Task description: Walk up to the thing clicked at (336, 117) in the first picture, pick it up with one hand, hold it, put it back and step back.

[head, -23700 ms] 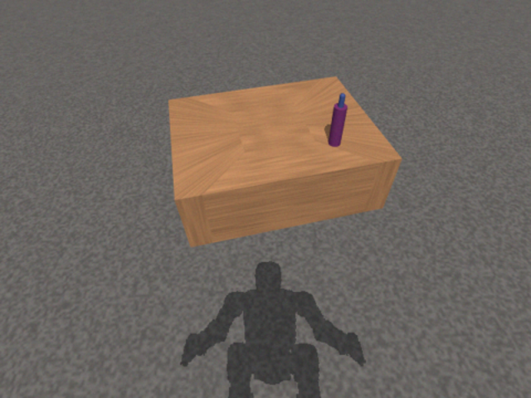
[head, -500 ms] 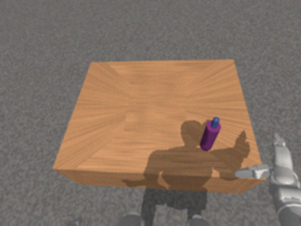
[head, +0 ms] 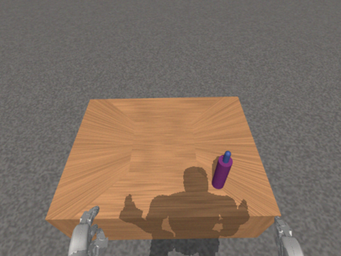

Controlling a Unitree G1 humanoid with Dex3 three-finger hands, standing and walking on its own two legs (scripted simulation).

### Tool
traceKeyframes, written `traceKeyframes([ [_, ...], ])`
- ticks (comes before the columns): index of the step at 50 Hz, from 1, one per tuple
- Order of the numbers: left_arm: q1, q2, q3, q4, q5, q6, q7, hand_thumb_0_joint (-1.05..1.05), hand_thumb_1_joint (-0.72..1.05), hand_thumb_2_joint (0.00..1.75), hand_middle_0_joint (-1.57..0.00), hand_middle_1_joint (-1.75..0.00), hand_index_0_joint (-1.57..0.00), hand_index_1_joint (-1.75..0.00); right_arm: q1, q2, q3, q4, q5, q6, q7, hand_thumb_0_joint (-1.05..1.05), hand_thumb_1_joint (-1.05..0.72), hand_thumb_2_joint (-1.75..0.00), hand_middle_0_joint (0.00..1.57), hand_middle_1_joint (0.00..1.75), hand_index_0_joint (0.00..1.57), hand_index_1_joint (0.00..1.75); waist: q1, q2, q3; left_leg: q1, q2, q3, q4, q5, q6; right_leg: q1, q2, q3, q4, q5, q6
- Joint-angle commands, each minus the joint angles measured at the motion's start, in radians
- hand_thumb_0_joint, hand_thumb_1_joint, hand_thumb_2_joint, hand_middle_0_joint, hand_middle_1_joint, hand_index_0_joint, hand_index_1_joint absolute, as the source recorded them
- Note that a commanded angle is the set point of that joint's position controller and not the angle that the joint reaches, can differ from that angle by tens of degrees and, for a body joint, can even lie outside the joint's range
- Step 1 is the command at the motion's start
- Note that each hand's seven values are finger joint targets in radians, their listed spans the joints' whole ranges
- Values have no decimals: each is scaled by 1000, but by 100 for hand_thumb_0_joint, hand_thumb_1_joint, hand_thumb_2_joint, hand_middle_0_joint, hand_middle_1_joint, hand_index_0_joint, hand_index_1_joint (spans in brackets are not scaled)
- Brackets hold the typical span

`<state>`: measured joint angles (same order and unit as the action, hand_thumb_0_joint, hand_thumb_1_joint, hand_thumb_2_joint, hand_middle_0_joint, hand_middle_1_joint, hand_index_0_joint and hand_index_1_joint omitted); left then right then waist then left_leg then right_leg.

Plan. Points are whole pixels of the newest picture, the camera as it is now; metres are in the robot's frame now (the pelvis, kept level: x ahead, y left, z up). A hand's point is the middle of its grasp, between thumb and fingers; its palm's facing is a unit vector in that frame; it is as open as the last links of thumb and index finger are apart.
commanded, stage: home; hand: right
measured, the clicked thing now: (222, 169) +0.51 -0.19 -0.28
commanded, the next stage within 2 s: stand in 1.70 s
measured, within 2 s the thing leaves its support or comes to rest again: neither
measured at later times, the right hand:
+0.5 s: hand out of the picture +0.12 -0.24 -0.10, palm faces -0.03 +0.93 -0.36, open 17.5 cm
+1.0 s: hand out of the picture +0.03 -0.26 -0.11, palm faces -0.01 +0.93 -0.38, open 17.5 cm
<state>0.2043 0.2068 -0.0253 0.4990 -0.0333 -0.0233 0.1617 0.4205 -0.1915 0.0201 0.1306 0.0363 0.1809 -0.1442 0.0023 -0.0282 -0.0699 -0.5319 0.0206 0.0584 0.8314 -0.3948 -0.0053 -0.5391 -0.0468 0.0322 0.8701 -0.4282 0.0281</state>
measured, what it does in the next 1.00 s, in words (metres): stands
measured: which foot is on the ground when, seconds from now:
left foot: down 0.00-1.00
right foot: down 0.00-1.00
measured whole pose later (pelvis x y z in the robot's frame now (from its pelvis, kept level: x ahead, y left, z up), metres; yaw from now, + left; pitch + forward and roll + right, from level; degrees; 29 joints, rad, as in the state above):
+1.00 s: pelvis -0.02 -0.01 +0.04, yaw +0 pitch -5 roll -1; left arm 0.20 0.32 0.02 1.07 0.03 0.03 0.00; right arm 0.21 -0.31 0.01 1.07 -0.03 0.01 -0.03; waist 0.00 -0.03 0.03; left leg -0.16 0.06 0.04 0.42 -0.18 -0.03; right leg -0.14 0.01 0.00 0.39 -0.17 0.01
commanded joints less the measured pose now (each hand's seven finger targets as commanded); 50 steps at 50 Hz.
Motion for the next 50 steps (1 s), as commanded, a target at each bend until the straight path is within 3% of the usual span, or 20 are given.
traceKeyframes([
  [1,-29,111,44,-133,13,-73,20,0,90,90,-20,-30,-20,-30,-122,-111,-58,-222,-17,-56,-11,0,56,-5,5,5,5,5,34,22,-91,41,-17,-15,-170,58,3,46,43,-50,-135,70,-43],
  [2,-26,115,46,-137,14,-81,18,0,90,90,-20,-30,-20,-30,-69,-102,-59,-175,-20,-46,-13,0,56,-5,5,5,5,5,26,29,-86,45,-17,-13,-169,51,2,33,44,-50,-136,65,-43],
  [4,-36,110,39,-141,14,-95,14,0,90,90,-20,-30,-20,-30,-86,-87,-43,-215,-17,-49,-12,0,55,-5,5,5,5,5,21,22,-84,45,-18,-10,-169,37,4,34,44,-49,-141,54,-40],
  [6,-37,120,45,-145,16,-103,14,0,90,90,-20,-30,-20,-30,-25,-117,-74,-182,-23,-43,-15,0,55,-5,5,5,5,5,5,19,-103,65,-15,-10,-160,62,4,27,49,-53,-130,80,-39],
  [9,-31,119,45,-145,16,-113,12,0,90,90,-20,-30,-20,-30,-25,-101,-61,-191,-23,-38,-14,0,55,-5,5,5,5,5,9,40,-119,73,-17,-7,-146,119,1,28,49,-52,-113,125,-41],
  [13,-31,120,49,-146,17,-121,11,0,90,90,-20,-30,-20,-30,-29,-112,-71,-208,-24,-40,-15,0,56,-5,5,5,5,5,3,22,-112,65,-22,-4,-139,101,4,16,46,-51,-119,108,-37],
  [14,-74,212,74,49,139,-63,-43,0,90,90,-20,-30,-20,-30,-182,-247,-105,143,-125,-112,45,0,53,-6,5,5,5,5,-30,2,-39,199,30,-76,-178,133,16,56,-1,9,-178,234,-40],
  [15,-45,227,96,68,145,-42,-68,0,90,90,-20,-30,-20,-30,-135,-246,-119,224,-135,-141,71,0,56,-5,5,5,5,5,-34,-21,-62,244,43,-86,-173,127,30,57,0,22,-211,212,-37],
  [16,-51,221,95,58,138,-29,-80,0,90,90,-20,-30,-20,-30,-123,-272,-116,251,-127,-164,90,0,57,-4,5,5,5,5,-14,17,-56,185,49,-91,-207,100,35,107,3,8,-201,181,-42],
  [19,-45,231,86,112,105,-13,-117,0,90,90,-20,-30,-20,-30,-182,-274,-100,339,-99,-188,115,0,55,-5,5,5,5,5,1,46,-38,209,79,-106,-252,85,38,162,-6,33,-270,170,-45],
  [23,-42,217,82,202,91,-5,-138,0,90,90,-20,-30,-20,-30,-235,-267,-82,477,-85,-200,115,0,57,-4,5,5,5,5,4,12,7,218,80,-103,-314,103,24,228,-9,52,-352,193,-39],
  [25,-48,230,84,237,87,-2,-140,0,90,90,-20,-30,-20,-30,-238,-271,-79,536,-82,-203,115,0,57,-4,5,5,5,5,-4,-11,13,271,75,-85,-311,191,17,247,-18,63,-390,256,-39],
  [27,-41,232,84,272,84,6,-140,0,90,90,-20,-30,-20,-30,-235,-276,-78,592,-80,-200,112,0,55,-5,5,5,5,5,-7,13,59,266,75,-84,-362,142,14,253,-15,65,-443,207,-37],
  [30,-35,253,90,318,77,8,-137,0,90,90,-20,-30,-20,-30,-230,-288,-76,662,-75,-205,108,0,57,-4,5,5,5,5,-8,8,41,317,85,-81,-377,246,13,317,-26,67,-473,305,-36],
  [35,-32,268,88,393,73,23,-139,0,90,90,-20,-30,-20,-30,-238,-321,-73,757,-71,-204,101,0,56,-4,5,5,5,5,-3,44,77,320,96,-95,-460,189,5,360,-22,64,-523,264,-35],
  [41,-47,287,83,459,69,26,-140,0,90,90,-20,-30,-20,-30,-247,-331,-63,833,-65,-204,98,0,58,-3,5,5,5,5,-6,41,83,352,102,-91,-492,220,3,392,-33,72,-556,283,-34],
  [43,-29,284,78,483,68,29,-141,0,90,90,-20,-30,-20,-30,-252,-338,-61,855,-66,-200,99,0,57,-4,5,5,5,5,4,45,113,339,101,-96,-510,145,5,370,-27,70,-580,225,-29],
  [48,-40,296,77,515,68,31,-144,0,90,90,-20,-30,-20,-30,-253,-339,-55,884,-64,-199,100,0,58,-3,5,5,5,5,1,43,123,332,107,-110,-540,91,8,368,-26,69,-583,206,-31],
  [50,-43,298,77,528,69,31,-146,0,90,90,-20,-30,-20,-30,-255,-336,-53,893,-67,-193,103,0,57,-4,5,5,5,5,4,29,151,300,102,-112,-543,21,8,348,-25,71,-594,132,-27],
])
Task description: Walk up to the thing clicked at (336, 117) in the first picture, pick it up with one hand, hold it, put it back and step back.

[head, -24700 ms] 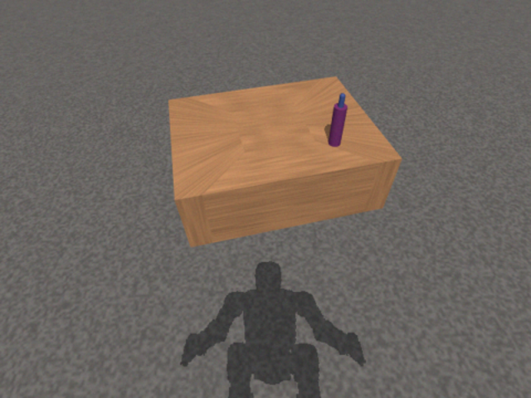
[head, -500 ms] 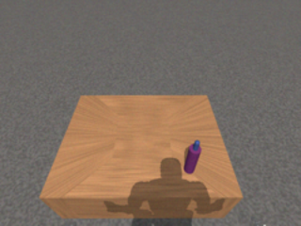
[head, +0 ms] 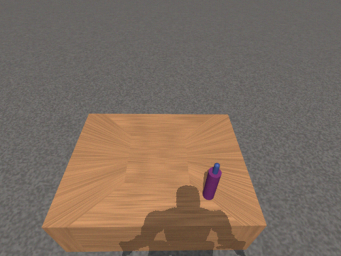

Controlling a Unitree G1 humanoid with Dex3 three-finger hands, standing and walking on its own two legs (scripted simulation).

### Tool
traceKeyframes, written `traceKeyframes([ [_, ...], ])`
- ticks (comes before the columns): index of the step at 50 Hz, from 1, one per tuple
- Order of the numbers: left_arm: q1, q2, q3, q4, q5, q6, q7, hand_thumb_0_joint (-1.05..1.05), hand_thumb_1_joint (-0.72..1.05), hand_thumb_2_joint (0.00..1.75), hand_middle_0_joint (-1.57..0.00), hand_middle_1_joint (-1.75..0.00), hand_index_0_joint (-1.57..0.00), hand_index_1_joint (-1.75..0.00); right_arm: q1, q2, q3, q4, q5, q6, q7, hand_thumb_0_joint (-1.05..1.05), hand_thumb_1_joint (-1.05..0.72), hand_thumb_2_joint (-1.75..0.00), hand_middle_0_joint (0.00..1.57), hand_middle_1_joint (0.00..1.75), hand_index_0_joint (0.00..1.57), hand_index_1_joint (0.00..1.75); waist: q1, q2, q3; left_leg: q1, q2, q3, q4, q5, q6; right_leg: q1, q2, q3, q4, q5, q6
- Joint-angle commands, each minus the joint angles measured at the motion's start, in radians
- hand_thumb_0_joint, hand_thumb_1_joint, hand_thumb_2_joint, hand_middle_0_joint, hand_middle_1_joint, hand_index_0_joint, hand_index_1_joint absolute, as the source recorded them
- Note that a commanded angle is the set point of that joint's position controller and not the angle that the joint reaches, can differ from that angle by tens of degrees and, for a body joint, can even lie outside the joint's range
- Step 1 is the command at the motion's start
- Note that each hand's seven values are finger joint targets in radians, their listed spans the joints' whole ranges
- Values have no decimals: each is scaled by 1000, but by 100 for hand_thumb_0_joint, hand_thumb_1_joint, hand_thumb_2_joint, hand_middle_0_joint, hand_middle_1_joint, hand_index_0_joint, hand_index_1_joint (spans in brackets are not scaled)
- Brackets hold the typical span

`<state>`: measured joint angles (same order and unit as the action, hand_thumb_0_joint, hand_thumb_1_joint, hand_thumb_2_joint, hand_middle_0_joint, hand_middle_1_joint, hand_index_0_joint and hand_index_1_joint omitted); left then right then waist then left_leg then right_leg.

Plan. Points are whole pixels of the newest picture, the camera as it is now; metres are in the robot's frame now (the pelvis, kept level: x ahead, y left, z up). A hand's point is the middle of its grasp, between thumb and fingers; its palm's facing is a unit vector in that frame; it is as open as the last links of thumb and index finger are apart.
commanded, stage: home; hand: right
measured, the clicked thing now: (212, 180) +0.53 -0.17 -0.32
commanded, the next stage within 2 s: stand in 0.70 s
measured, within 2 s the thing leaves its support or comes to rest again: neither
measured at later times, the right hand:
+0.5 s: hand out of the picture +0.06 -0.23 -0.15, palm faces -0.04 +0.93 -0.37, open 17.5 cm
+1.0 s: hand out of the picture +0.12 -0.23 -0.15, palm faces -0.03 +0.93 -0.37, open 15.7 cm
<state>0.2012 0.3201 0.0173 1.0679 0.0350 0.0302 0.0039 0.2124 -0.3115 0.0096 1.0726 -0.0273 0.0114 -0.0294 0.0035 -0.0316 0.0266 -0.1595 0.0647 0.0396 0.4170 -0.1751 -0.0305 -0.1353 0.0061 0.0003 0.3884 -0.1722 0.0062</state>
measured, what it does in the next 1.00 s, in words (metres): stands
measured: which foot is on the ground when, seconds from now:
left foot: down 0.00-1.00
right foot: down 0.00-1.00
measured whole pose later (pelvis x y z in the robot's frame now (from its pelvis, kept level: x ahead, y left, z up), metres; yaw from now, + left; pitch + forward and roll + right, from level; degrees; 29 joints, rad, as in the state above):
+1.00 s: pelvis +0.04 +0.02 +0.00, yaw +1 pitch -2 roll +0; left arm 0.11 0.34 0.01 1.13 0.02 0.01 0.00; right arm 0.10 -0.33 0.01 1.13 -0.01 0.00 -0.02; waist 0.00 -0.03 0.05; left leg -0.13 0.02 0.04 0.35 -0.19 0.00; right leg -0.09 -0.03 0.00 0.31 -0.18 0.04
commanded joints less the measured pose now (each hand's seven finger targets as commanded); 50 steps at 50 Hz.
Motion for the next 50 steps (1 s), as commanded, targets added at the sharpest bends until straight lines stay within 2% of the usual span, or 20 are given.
traceKeyframes([
  [1,-37,188,34,-36,2,-23,12,0,90,90,-20,-30,-20,-30,-52,-221,-45,-47,-2,-23,-11,0,56,-4,5,5,5,5,2,24,36,-43,57,-89,-117,-184,36,-71,-83,113,-127,-138,-7],
  [4,-45,198,32,-28,2,-24,10,0,90,90,-20,-30,-20,-30,-31,-212,-41,-35,-1,-21,-6,0,56,-4,5,5,5,5,-8,7,66,-49,46,-90,-112,-228,34,-124,-83,121,-148,-230,-5],
  [6,-42,194,30,-27,0,-23,8,0,90,90,-20,-30,-20,-30,-24,-219,-41,-32,-2,-19,-4,0,56,-4,5,5,5,5,-6,34,69,-80,49,-99,-123,-278,38,-121,-80,119,-137,-238,-5],
  [10,-41,193,27,-21,-4,-29,6,0,90,90,-20,-30,-20,-30,-41,-215,-38,-30,0,-28,-4,0,57,-4,5,5,5,5,-1,38,12,-58,55,-103,-118,-204,41,-74,-91,120,-117,-156,-10],
  [12,-44,195,25,-12,-3,-28,6,0,90,90,-20,-30,-20,-30,-47,-220,-40,-27,-1,-28,-3,0,57,-4,5,5,5,5,-4,32,34,-74,54,-106,-121,-227,41,-92,-92,121,-121,-184,-11],
  [13,-46,194,26,-13,-5,-28,6,0,90,90,-20,-30,-20,-30,-38,-224,-40,-21,-1,-27,-5,0,58,-3,5,4,5,4,-5,44,30,-84,63,-112,-130,-238,45,-77,-91,117,-111,-160,-13],
  [15,-23,191,22,-1,-8,-32,6,0,90,90,-20,-30,-20,-30,-57,-220,-38,-21,3,-29,-3,0,57,-4,5,5,5,5,4,42,12,-58,63,-114,-126,-192,46,-69,-91,109,-106,-116,-12],
  [16,-34,193,24,-1,-6,-32,6,0,90,90,-20,-30,-20,-30,-49,-219,-39,-20,4,-33,-5,0,58,-3,5,4,5,4,-4,41,-1,-48,71,-116,-130,-160,48,-51,-91,105,-93,-67,-15],
  [20,-37,192,21,8,-8,-31,7,0,90,90,-20,-30,-20,-30,-56,-225,-35,-12,5,-30,-3,0,57,-4,5,5,5,5,-3,53,31,-77,67,-118,-145,-200,46,-56,-89,97,-88,-80,-10],
  [24,-40,192,20,12,-9,-35,9,0,90,90,-20,-30,-20,-30,-73,-222,-36,-13,8,-32,-2,0,58,-3,5,5,5,5,-4,43,-12,-29,67,-109,-121,-101,48,-29,-104,101,-95,-18,-13],
  [29,-57,194,18,16,-12,-37,12,0,90,90,-20,-30,-20,-30,-74,-222,-37,-2,10,-34,0,0,58,-3,5,4,5,4,-11,26,0,-4,61,-101,-119,-39,45,-32,-110,95,-105,7,-9],
  [30,-64,194,20,11,-14,-39,11,0,90,90,-20,-30,-20,-30,-80,-226,-38,-1,10,-34,-1,0,60,-2,5,4,5,4,-8,33,-21,9,66,-98,-114,-4,48,-13,-117,99,-103,47,-12],
  [35,-69,191,21,17,-13,-35,11,0,90,90,-20,-30,-20,-30,-111,-231,-38,-3,12,-37,-1,0,58,-3,5,5,5,5,-1,43,-21,10,67,-103,-130,14,45,4,-116,84,-98,75,-7],
  [39,-91,198,22,12,-16,-42,13,0,90,90,-20,-30,-20,-30,-112,-227,-39,3,13,-38,0,0,59,-3,5,4,5,4,-5,29,-55,53,68,-92,-108,145,44,31,-126,83,-104,139,-4],
  [40,-87,194,22,13,-15,-40,12,0,90,90,-20,-30,-20,-30,-113,-231,-40,5,14,-38,-2,0,59,-3,5,4,5,4,-5,35,-38,47,64,-90,-113,119,44,22,-125,84,-114,128,-4],
  [42,-95,197,23,12,-17,-40,12,0,90,90,-20,-30,-20,-30,-127,-233,-39,1,12,-41,-1,0,43,-19,20,20,20,20,-3,42,-62,65,72,-94,-112,186,44,45,-128,79,-98,171,-6],
  [43,-104,200,25,10,-17,-39,13,0,90,90,-20,-30,-20,-30,-125,-232,-40,3,14,-40,-1,0,35,-27,20,28,20,28,-6,43,-63,60,70,-89,-111,190,42,51,-128,76,-99,176,-5],
  [47,-107,198,24,10,-17,-40,13,0,90,90,-20,-30,-20,-30,-140,-241,-44,1,14,-40,-2,0,3,-59,20,30,20,30,-5,32,-78,83,72,-87,-104,228,45,59,-132,71,-105,199,-2],
  [49,-119,201,25,12,-18,-38,13,0,90,90,-20,-30,-20,-30,-136,-232,-41,7,14,-36,-1,0,-13,-75,20,30,20,30,-7,28,-58,64,70,-88,-117,178,42,58,-131,71,-113,157,-1],
  [50,-118,197,24,10,-17,-39,12,0,90,90,-20,-30,-20,-30,-145,-240,-43,4,13,-37,-1,0,-21,-83,20,30,20,30,-5,36,-62,69,71,-89,-113,193,45,61,-133,70,-113,173,-2],
])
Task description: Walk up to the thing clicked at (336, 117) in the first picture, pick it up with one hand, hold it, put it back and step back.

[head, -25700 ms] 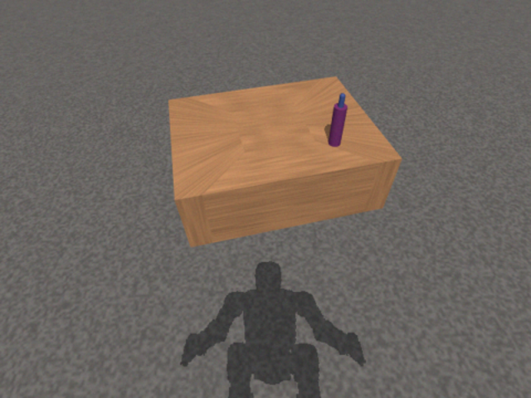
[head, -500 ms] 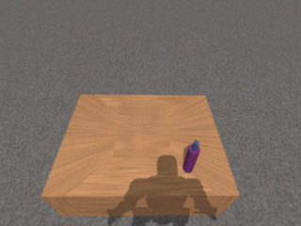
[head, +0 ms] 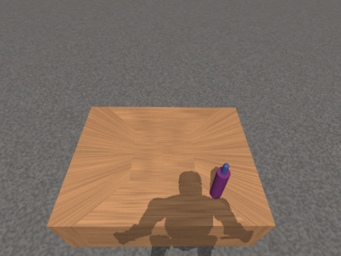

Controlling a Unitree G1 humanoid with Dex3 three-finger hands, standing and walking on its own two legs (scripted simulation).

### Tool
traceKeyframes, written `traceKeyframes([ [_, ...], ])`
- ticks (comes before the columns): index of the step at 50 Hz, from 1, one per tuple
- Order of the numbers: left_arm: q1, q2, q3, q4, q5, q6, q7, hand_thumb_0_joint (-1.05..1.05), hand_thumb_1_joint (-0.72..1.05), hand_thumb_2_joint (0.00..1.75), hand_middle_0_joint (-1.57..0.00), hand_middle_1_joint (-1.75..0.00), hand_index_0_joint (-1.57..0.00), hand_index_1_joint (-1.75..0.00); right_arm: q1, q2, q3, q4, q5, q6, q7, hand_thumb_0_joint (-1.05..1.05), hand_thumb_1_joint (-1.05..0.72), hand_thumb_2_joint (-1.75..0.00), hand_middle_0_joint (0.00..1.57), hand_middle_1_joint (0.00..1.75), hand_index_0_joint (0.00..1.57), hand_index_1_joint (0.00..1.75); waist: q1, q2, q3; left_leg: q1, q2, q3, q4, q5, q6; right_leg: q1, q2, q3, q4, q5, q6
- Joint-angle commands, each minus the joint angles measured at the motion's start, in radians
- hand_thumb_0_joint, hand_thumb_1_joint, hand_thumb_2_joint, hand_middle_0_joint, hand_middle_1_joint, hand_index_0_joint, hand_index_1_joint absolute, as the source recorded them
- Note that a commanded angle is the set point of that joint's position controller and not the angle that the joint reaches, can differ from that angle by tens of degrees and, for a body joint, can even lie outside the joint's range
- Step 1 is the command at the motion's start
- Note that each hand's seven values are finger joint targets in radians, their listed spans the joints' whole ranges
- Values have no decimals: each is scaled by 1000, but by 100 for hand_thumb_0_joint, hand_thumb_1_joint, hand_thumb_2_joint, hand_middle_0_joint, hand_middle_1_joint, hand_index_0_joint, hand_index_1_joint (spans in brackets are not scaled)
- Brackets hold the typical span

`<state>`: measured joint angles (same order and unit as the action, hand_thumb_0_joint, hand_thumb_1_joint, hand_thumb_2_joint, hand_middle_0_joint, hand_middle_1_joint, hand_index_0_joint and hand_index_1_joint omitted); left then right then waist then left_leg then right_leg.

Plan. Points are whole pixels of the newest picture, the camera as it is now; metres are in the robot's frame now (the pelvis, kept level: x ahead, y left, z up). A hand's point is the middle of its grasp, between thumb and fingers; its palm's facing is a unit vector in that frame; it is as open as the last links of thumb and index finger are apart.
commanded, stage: stand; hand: right
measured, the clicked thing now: (220, 180) +0.49 -0.20 -0.33
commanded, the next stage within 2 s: none
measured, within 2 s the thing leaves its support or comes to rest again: neither
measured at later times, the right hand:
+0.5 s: hand out of the picture +0.08 -0.25 -0.15, palm faces -0.03 +0.93 -0.37, open 7.5 cm
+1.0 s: hand out of the picture +0.07 -0.25 -0.15, palm faces -0.05 +0.93 -0.36, open 7.4 cm
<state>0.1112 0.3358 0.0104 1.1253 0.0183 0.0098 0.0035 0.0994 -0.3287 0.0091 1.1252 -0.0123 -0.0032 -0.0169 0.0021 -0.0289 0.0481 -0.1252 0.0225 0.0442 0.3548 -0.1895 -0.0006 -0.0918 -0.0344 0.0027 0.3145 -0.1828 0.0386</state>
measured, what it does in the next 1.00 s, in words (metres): stands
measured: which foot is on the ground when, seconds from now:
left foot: down 0.00-1.00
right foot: down 0.00-1.00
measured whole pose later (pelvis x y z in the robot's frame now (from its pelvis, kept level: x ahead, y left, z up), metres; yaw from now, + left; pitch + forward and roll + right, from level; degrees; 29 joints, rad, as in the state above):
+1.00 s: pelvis +0.00 +0.00 +0.00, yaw +1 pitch -2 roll +0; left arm 0.14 0.35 0.01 1.12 0.02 0.00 0.00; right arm 0.12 -0.34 0.00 1.14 -0.01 0.00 0.00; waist 0.00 -0.02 0.05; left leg -0.13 0.01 0.02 0.33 -0.17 0.00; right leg -0.09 -0.05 -0.02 0.31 -0.18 0.04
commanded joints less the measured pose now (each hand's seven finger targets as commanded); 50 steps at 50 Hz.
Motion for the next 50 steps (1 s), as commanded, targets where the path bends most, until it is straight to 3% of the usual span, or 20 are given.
traceKeyframes([
  [1,-26,183,32,-47,0,-19,13,0,90,90,-20,-30,-20,-30,-33,-225,-43,-48,-1,-23,-15,0,-29,-90,20,30,20,30,-1,34,-87,35,115,-93,-53,225,15,25,-94,68,-37,196,-37],
  [9,-34,191,34,-47,0,-22,10,0,90,90,-20,-30,-20,-30,-45,-230,-46,-48,0,-23,-10,0,-90,-90,20,30,20,30,0,32,-78,42,112,-99,-65,188,11,16,-95,64,-54,157,-35],
  [11,-40,193,34,-46,1,-22,11,0,90,90,-20,-30,-20,-30,-40,-226,-45,-48,0,-21,-9,0,-90,-90,20,30,20,30,-5,33,-65,19,111,-103,-77,151,13,20,-95,64,-58,129,-36],
  [17,-36,197,34,-51,-1,-26,10,0,90,90,-20,-30,-20,-30,-45,-234,-48,-52,0,-25,-7,0,-90,-90,20,30,20,30,-4,38,-102,52,114,-100,-59,239,17,38,-103,60,-51,201,-39],
  [20,-37,203,35,-51,0,-26,12,0,90,90,-20,-30,-20,-30,-42,-229,-47,-51,-1,-24,-7,0,-90,-90,20,30,20,30,-6,34,-96,50,115,-101,-63,220,17,32,-103,59,-52,178,-38],
  [23,-29,198,34,-48,0,-21,8,0,90,90,-20,-30,-20,-30,-38,-231,-47,-45,-2,-21,-6,0,-90,-90,20,30,20,30,-3,38,-50,9,108,-107,-90,97,15,12,-99,60,-67,94,-41],
  [26,-22,202,35,-44,1,-22,7,0,90,90,-20,-30,-20,-30,-45,-231,-50,-47,-1,-19,-3,0,-90,-90,20,30,20,30,-1,30,-41,5,106,-116,-100,46,16,-5,-95,56,-67,56,-42],
  [28,-25,202,34,-52,1,-27,7,0,90,90,-20,-30,-20,-30,-40,-228,-49,-50,-1,-22,-1,0,-90,-90,20,30,20,30,-2,24,-65,21,109,-114,-87,120,19,5,-100,59,-64,96,-43],
  [37,-14,201,32,-55,1,-26,5,0,90,90,-20,-30,-20,-30,-32,-234,-51,-47,-2,-21,-1,0,-90,-90,20,30,20,30,-5,41,-47,-5,104,-119,-97,57,16,-7,-101,58,-64,67,-45],
  [50,-12,206,30,-58,-3,-31,7,0,90,90,-20,-30,-20,-30,-26,-232,-48,-49,-1,-24,2,0,-90,-90,20,30,20,30,-8,31,-76,25,110,-120,-70,154,19,9,-107,55,-53,108,-44],
])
